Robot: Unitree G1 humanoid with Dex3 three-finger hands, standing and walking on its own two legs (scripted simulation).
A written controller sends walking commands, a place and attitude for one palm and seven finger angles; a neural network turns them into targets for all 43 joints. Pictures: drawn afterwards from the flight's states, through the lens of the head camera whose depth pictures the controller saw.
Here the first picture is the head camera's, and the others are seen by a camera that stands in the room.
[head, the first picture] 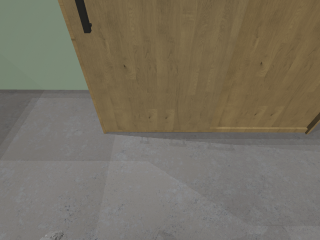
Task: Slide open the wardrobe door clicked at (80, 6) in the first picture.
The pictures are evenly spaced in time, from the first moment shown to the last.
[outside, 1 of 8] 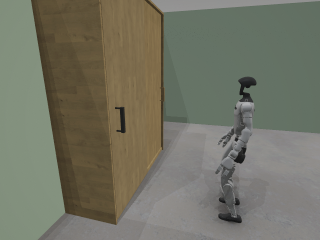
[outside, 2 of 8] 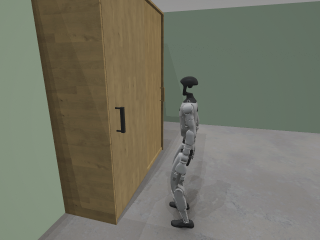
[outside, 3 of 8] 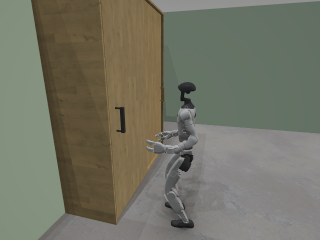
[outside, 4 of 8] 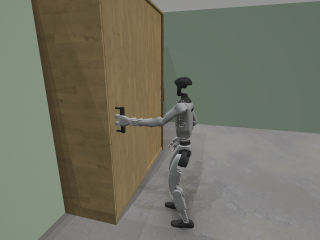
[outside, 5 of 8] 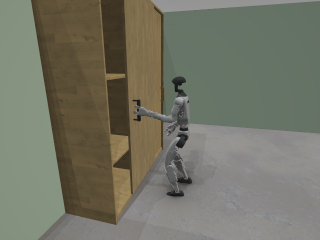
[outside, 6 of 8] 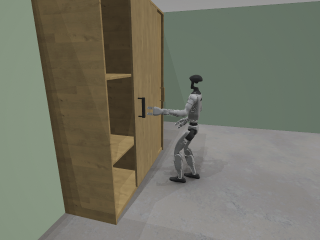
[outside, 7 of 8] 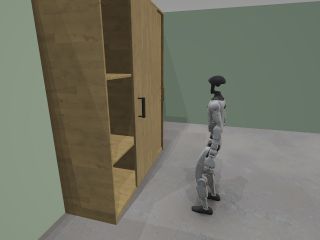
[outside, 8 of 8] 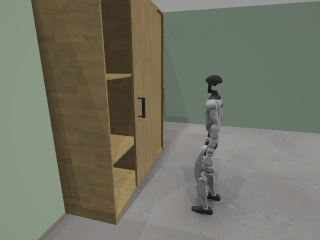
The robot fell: no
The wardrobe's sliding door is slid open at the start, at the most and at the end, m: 0.00 0.49 0.49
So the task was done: yes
